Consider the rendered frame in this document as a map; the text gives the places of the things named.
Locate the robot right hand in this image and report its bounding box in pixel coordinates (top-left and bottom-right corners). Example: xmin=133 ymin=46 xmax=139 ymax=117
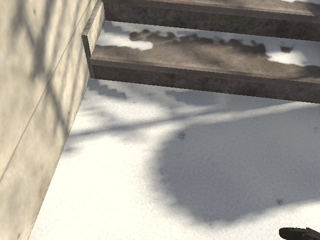
xmin=279 ymin=227 xmax=320 ymax=240

